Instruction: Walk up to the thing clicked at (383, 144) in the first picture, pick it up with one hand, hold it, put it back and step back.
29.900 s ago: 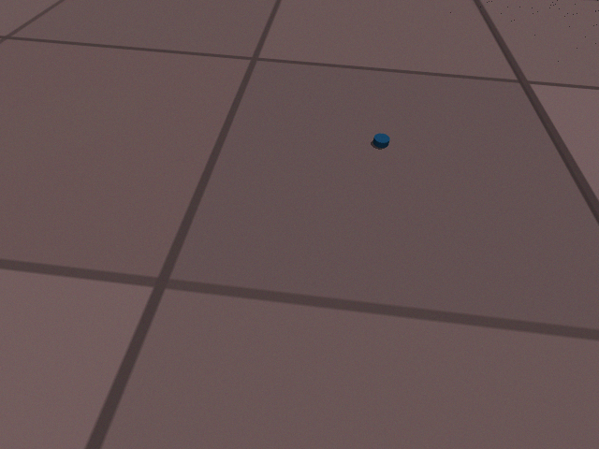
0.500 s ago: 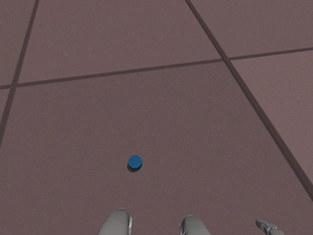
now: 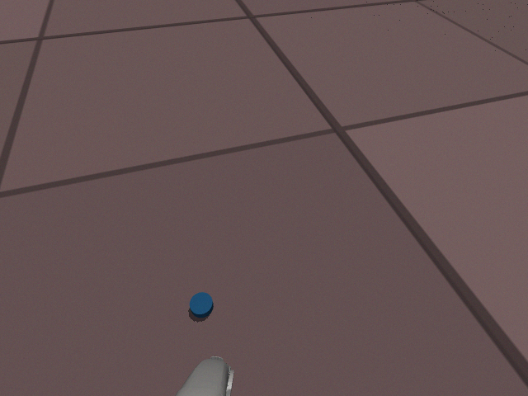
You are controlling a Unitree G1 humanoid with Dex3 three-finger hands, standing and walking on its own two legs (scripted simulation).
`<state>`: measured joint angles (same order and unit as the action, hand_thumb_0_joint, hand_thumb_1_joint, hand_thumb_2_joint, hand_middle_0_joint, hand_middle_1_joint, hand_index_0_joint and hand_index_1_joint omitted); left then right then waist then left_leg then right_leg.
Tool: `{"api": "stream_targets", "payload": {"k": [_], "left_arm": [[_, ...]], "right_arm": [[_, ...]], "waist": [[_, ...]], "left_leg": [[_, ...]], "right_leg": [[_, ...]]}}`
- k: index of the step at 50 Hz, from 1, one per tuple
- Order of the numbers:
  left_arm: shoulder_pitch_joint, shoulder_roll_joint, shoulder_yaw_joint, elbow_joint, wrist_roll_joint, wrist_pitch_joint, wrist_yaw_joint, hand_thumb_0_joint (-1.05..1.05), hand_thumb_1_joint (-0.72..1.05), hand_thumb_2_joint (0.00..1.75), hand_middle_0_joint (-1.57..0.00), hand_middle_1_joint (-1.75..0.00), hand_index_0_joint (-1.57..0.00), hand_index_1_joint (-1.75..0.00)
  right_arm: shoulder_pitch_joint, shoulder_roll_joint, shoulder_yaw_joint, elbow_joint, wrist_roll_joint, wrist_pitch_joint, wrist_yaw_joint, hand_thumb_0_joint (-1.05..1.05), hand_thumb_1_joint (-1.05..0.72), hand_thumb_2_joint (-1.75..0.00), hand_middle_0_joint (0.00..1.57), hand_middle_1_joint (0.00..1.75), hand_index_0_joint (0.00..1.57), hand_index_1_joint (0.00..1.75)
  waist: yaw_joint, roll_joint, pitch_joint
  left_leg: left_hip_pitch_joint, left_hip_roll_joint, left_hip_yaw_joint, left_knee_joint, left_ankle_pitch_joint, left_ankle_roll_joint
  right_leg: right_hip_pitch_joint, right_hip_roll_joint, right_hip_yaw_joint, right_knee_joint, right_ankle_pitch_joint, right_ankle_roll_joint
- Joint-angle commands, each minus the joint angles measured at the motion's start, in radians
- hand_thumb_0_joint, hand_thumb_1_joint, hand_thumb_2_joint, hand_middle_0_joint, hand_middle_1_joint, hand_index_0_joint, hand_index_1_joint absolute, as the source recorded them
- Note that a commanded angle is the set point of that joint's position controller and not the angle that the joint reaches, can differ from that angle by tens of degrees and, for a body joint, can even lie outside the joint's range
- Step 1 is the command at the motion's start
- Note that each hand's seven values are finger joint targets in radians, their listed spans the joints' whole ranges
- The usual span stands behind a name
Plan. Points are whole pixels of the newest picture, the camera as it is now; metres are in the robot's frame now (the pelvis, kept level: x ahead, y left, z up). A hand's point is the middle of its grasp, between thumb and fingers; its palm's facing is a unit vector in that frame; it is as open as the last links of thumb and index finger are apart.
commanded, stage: walk up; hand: left
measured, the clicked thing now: (201, 304) +0.55 +0.25 -0.74
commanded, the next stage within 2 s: stand in 0.30 s
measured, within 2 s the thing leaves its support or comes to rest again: neither
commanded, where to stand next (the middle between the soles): +0.19 -0.01 m, yaw +4 degrees
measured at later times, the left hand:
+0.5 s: hand out of the picture +0.13 +0.30 -0.15, palm faces +0.07 -0.94 -0.34, open 7.4 cm
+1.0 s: hand (100, 380) +0.16 +0.28 -0.13, palm faces -0.01 -0.94 -0.33, open 7.4 cm
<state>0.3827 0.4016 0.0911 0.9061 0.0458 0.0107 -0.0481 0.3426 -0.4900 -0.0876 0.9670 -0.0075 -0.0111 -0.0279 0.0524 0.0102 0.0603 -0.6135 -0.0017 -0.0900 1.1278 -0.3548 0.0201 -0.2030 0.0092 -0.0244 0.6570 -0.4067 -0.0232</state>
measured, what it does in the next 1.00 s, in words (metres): steps on the spot: left foot, then right foot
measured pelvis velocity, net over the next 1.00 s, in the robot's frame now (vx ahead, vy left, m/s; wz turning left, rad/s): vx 0.08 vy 0.03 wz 0.03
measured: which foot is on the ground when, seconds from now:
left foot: up 0.00-0.26, down 0.28-1.00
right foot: down 0.00-0.32, up 0.34-0.60, down 0.62-1.00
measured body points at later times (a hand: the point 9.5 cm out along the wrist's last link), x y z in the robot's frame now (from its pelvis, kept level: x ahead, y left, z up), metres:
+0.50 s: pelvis +0.05 +0.04 +0.01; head +0.10 +0.05 +0.45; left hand +0.12 +0.35 -0.12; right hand +0.22 -0.23 -0.11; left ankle +0.14 +0.15 -0.72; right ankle +0.08 -0.12 -0.68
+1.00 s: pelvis +0.08 +0.03 +0.02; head +0.10 +0.03 +0.47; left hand +0.16 +0.33 -0.11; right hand +0.14 -0.27 -0.12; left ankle +0.10 +0.15 -0.72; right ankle +0.11 -0.10 -0.72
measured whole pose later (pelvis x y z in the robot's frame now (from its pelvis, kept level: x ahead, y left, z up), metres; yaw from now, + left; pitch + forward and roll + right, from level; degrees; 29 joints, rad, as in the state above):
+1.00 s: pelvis +0.08 +0.03 +0.02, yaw +2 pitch -3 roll +0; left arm 0.12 0.35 0.01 1.07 0.01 -0.02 -0.01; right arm 0.16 -0.33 -0.02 1.13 -0.01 0.00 0.02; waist -0.01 -0.01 0.08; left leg -0.16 0.00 -0.01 0.39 -0.19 -0.01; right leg -0.18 -0.02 0.01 0.41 -0.18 0.02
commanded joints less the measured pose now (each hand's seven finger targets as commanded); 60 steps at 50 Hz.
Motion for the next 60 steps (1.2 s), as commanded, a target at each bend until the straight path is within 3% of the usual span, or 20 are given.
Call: {"api": "stream_targets", "payload": {"k": [1,7,10,12,14,15,16,17,20,24,29,31,32,33,34,37,41,44,49,60], "left_arm": [[-0.056,0.28,0.072,-0.07,-0.026,-0.094,0.046,0.0,0.9,0.9,-0.2,-0.3,-0.2,-0.3],[0.011,0.223,0.04,-0.055,-0.026,-0.101,0.071,0.0,0.9,0.9,-0.2,-0.3,-0.2,-0.3],[-0.005,0.223,0.03,-0.072,-0.038,-0.084,0.079,0.0,0.9,0.9,-0.2,-0.3,-0.2,-0.3],[-0.029,0.242,0.028,-0.077,-0.049,-0.07,0.081,0.0,0.9,0.9,-0.2,-0.3,-0.2,-0.3],[-0.027,0.211,0.007,-0.088,-0.062,-0.07,0.081,0.0,0.9,0.9,-0.2,-0.3,-0.2,-0.3],[0.051,0.077,-0.016,-0.089,-0.063,-0.069,0.08,0.0,0.9,0.9,-0.2,-0.3,-0.2,-0.3],[0.018,0.095,-0.01,-0.098,-0.079,-0.053,0.092,0.0,0.9,0.9,-0.2,-0.3,-0.2,-0.3],[-0.074,0.155,-0.009,-0.114,-0.082,-0.041,0.104,0.0,0.9,0.9,-0.2,-0.3,-0.2,-0.3],[-0.12,0.155,0.001,-0.085,-0.056,-0.025,0.085,0.0,0.9,0.9,-0.2,-0.3,-0.2,-0.3],[-0.068,0.117,-0.001,-0.028,-0.046,-0.021,0.069,0.0,0.9,0.9,-0.2,-0.3,-0.2,-0.3],[-0.034,0.132,0.0,0.046,-0.022,-0.031,0.06,0.0,0.9,0.9,-0.2,-0.3,-0.2,-0.3],[-0.079,0.176,0.001,0.035,-0.001,-0.04,0.059,0.0,0.9,0.9,-0.2,-0.3,-0.2,-0.3],[-0.169,0.208,-0.001,0.003,0.007,-0.046,0.057,0.0,0.9,0.9,-0.2,-0.3,-0.2,-0.3],[-0.269,0.247,0.001,-0.006,-0.001,-0.041,0.06,0.0,0.9,0.9,-0.2,-0.3,-0.2,-0.3],[-0.339,0.245,-0.004,-0.01,0.001,-0.039,0.06,0.0,0.9,0.9,-0.2,-0.3,-0.2,-0.3],[-0.309,0.146,-0.028,0.014,-0.02,-0.061,0.064,0.0,0.9,0.9,-0.2,-0.3,-0.2,-0.3],[-0.259,0.147,-0.027,0.042,-0.049,-0.067,0.057,0.0,0.9,0.9,-0.2,-0.3,-0.2,-0.3],[-0.272,0.147,-0.033,0.091,-0.047,-0.061,0.053,0.0,0.9,0.9,-0.2,-0.3,-0.2,-0.3],[-0.286,0.15,-0.043,0.114,-0.045,-0.06,0.053,0.0,0.9,0.9,-0.2,-0.3,-0.2,-0.3],[-0.34,0.155,-0.05,0.152,-0.044,-0.054,0.054,0.0,0.9,0.9,-0.2,-0.3,-0.2,-0.3]], "right_arm": [[-0.023,-0.157,-0.037,-0.096,-0.003,-0.03,0.029,0.0,-0.9,-0.9,0.2,0.3,0.2,0.3],[-0.093,-0.077,-0.009,-0.145,-0.011,0.002,0.046,0.0,-0.9,-0.9,0.2,0.3,0.2,0.3],[-0.168,-0.065,0.001,-0.155,0.0,-0.004,0.049,0.0,-0.9,-0.9,0.2,0.3,0.2,0.3],[-0.163,-0.067,0.001,-0.142,0.001,-0.008,0.048,0.0,-0.9,-0.9,0.2,0.3,0.2,0.3],[-0.037,-0.126,-0.023,-0.107,-0.001,-0.021,0.035,0.0,-0.9,-0.9,0.2,0.3,0.2,0.3],[0.09,-0.197,-0.035,-0.098,-0.018,-0.036,0.031,0.0,-0.9,-0.9,0.2,0.3,0.2,0.3],[0.099,-0.227,-0.046,-0.09,-0.004,-0.043,0.017,0.0,-0.9,-0.9,0.2,0.3,0.2,0.3],[0.038,-0.223,-0.053,-0.08,-0.002,-0.046,-0.001,0.0,-0.9,-0.9,0.2,0.3,0.2,0.3],[-0.14,-0.09,-0.009,-0.12,0.005,-0.022,-0.012,0.0,-0.9,-0.9,0.2,0.3,0.2,0.3],[-0.232,-0.106,-0.014,-0.118,-0.019,-0.025,0.004,0.0,-0.9,-0.9,0.2,0.3,0.2,0.3],[-0.327,-0.076,-0.005,-0.105,-0.002,0.002,0.03,0.0,-0.9,-0.9,0.2,0.3,0.2,0.3],[-0.303,-0.026,0.013,-0.096,0.004,0.011,0.036,0.0,-0.9,-0.9,0.2,0.3,0.2,0.3],[-0.286,-0.023,0.011,-0.095,0.008,0.019,0.039,0.0,-0.9,-0.9,0.2,0.3,0.2,0.3],[-0.271,-0.028,0.004,-0.068,0.007,0.027,0.041,0.0,-0.9,-0.9,0.2,0.3,0.2,0.3],[-0.225,-0.016,0.002,-0.039,0.005,0.026,0.049,0.0,-0.9,-0.9,0.2,0.3,0.2,0.3],[-0.212,0.002,0.009,-0.002,-0.01,-0.003,0.05,0.0,-0.9,-0.9,0.2,0.3,0.2,0.3],[-0.266,-0.061,0.011,-0.003,-0.013,-0.033,0.033,0.0,-0.9,-0.9,0.2,0.3,0.2,0.3],[-0.3,-0.063,0.019,0.043,0.001,-0.031,0.037,0.0,-0.9,-0.9,0.2,0.3,0.2,0.3],[-0.274,-0.065,0.028,0.087,0.002,-0.032,0.031,0.0,-0.9,-0.9,0.2,0.3,0.2,0.3],[-0.29,-0.052,0.039,0.125,0.001,-0.024,0.028,0.0,-0.9,-0.9,0.2,0.3,0.2,0.3]], "waist": [[-0.043,-0.02,0.115],[-0.016,-0.172,0.084],[0.019,-0.229,0.062],[-0.002,-0.218,0.027],[-0.086,-0.082,-0.099],[-0.128,0.125,-0.266],[-0.142,0.084,-0.329],[-0.136,0.06,-0.262],[-0.069,0.02,-0.074],[-0.034,0.098,-0.069],[-0.004,0.186,-0.059],[-0.006,0.011,-0.002],[-0.059,-0.04,0.055],[-0.096,-0.094,0.107],[-0.128,-0.185,0.102],[-0.111,-0.1,-0.017],[-0.05,-0.047,-0.124],[-0.039,-0.014,-0.067],[-0.043,-0.012,-0.088],[-0.052,-0.008,-0.077]], "left_leg": [[-0.155,0.017,-0.106,-0.06,0.135,-0.015],[0.023,-0.016,-0.012,-0.287,0.104,-0.007],[0.127,-0.011,0.12,-0.44,0.127,0.015],[0.24,-0.02,0.159,-0.54,0.176,0.036],[0.537,-0.018,0.099,-0.63,0.42,0.081],[0.815,0.311,-0.292,-0.674,0.854,0.178],[0.848,0.406,-0.41,-0.66,0.991,0.315],[0.758,0.406,-0.42,-0.659,0.828,0.357],[0.494,0.271,-0.142,-0.759,0.42,0.225],[0.383,0.214,-0.074,-0.808,0.208,0.176],[0.165,0.169,-0.062,-0.831,-0.281,0.095],[0.107,0.109,-0.045,-0.779,-0.401,0.024],[0.177,0.068,-0.043,-0.737,-0.319,-0.002],[0.327,0.011,0.001,-0.625,-0.259,-0.003],[0.478,-0.027,0.04,-0.47,-0.124,-0.004],[0.523,0.055,0.027,-0.645,0.174,0.019],[0.502,0.114,-0.047,-0.779,0.278,0.022],[0.388,0.108,-0.052,-0.821,0.12,0.014],[0.429,0.115,-0.039,-0.823,0.272,0.008],[0.455,0.116,-0.023,-0.859,0.25,0.0]], "right_leg": [[0.064,-0.272,0.334,-0.392,-0.08,-0.079],[0.122,-0.254,0.083,-0.216,0.78,-0.067],[0.133,-0.223,0.049,-0.152,0.828,-0.076],[0.108,-0.222,0.044,-0.068,0.83,-0.09],[0.007,-0.172,0.007,0.2,0.742,-0.04],[-0.199,-0.05,-0.006,0.498,0.333,0.022],[-0.217,0.052,0.072,0.554,-0.155,0.024],[-0.257,-0.016,0.15,0.559,-0.173,0.008],[-0.246,-0.041,0.148,0.428,-0.179,-0.018],[-0.115,-0.034,0.079,0.197,-0.084,0.018],[0.13,-0.042,0.017,-0.101,0.167,0.027],[0.076,-0.121,0.181,-0.263,-0.004,-0.001],[-0.122,-0.2,0.344,-0.39,-0.332,-0.029],[-0.359,-0.236,0.352,-0.491,-0.526,-0.056],[-0.46,-0.262,0.372,-0.545,-0.524,-0.078],[-0.186,-0.171,0.193,-0.403,-0.057,-0.033],[0.022,-0.148,0.167,-0.304,0.261,-0.02],[0.09,-0.129,0.143,-0.32,0.202,-0.002],[0.109,-0.139,0.128,-0.321,0.323,-0.005],[0.09,-0.136,0.124,-0.363,0.306,0.009]]}}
